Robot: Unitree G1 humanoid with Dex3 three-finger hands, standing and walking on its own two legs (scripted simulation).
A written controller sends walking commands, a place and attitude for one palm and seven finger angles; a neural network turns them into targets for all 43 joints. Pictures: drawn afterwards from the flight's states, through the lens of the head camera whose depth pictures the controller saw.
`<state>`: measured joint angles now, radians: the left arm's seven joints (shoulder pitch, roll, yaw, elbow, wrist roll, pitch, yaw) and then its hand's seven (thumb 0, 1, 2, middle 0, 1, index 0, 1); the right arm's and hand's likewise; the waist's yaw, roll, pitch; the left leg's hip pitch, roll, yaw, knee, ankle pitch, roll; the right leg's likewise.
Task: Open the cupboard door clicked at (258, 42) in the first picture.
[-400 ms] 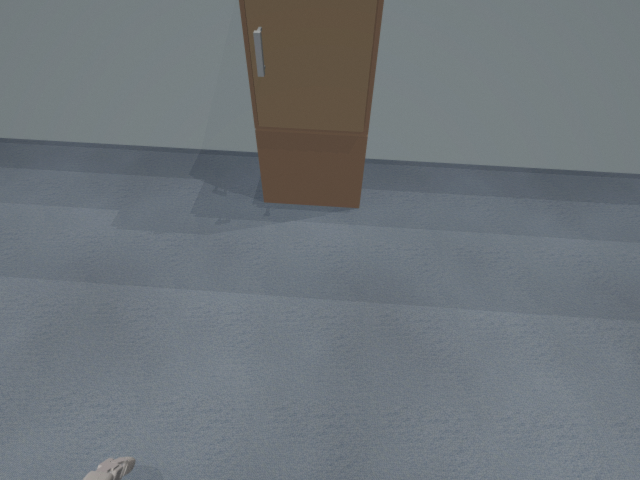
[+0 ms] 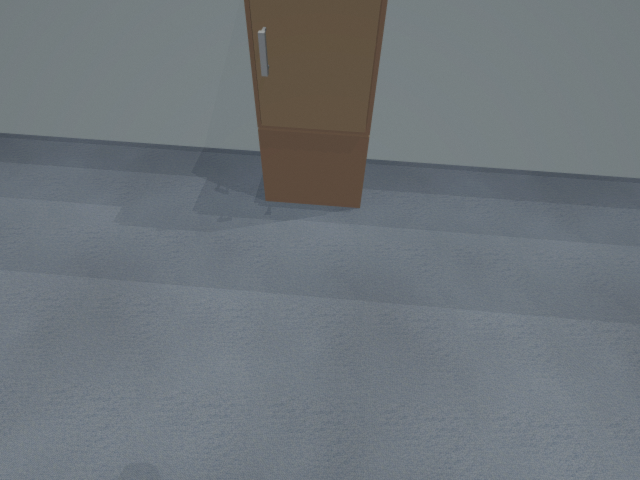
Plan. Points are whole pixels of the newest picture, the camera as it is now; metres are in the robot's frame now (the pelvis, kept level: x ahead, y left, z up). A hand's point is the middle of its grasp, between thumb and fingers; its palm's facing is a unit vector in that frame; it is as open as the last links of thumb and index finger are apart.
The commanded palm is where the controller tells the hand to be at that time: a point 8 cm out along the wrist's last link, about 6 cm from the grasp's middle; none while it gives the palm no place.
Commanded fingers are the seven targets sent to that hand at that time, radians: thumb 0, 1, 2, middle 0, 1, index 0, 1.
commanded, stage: stand and wait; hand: left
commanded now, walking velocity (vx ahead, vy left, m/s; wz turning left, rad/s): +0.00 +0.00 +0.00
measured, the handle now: (264, 51) +1.38 +0.27 -0.05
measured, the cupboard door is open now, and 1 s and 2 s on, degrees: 0 0 0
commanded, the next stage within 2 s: look at it before walking up in 0.42 s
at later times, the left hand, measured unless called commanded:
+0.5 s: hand out of the picture +0.07 +0.25 -0.15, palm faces -0.04 -0.94 -0.33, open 7.4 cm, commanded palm none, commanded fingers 0.00 0.90 0.90 -0.20 -0.30 -0.20 -0.30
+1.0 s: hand out of the picture +0.06 +0.24 -0.15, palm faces -0.04 -0.94 -0.33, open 7.4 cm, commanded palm none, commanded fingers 0.00 0.90 0.90 -0.20 -0.30 -0.20 -0.30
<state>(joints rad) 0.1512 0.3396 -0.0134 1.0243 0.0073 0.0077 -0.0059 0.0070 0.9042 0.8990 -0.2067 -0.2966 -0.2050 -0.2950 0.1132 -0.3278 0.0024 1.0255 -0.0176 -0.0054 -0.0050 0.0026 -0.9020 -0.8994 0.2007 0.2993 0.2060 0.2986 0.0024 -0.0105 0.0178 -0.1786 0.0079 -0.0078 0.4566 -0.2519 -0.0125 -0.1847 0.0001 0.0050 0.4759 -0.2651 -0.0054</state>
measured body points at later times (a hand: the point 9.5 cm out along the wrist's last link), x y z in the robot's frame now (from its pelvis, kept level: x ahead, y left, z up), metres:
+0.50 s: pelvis -0.01 +0.00 +0.00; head -0.02 +0.00 +0.45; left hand +0.07 +0.30 -0.13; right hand +0.06 -0.30 -0.13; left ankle +0.00 +0.13 -0.74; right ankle +0.00 -0.12 -0.74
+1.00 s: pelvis -0.01 +0.00 +0.01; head -0.01 +0.00 +0.45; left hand +0.06 +0.29 -0.13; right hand +0.06 -0.30 -0.13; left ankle +0.00 +0.13 -0.74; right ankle +0.00 -0.12 -0.74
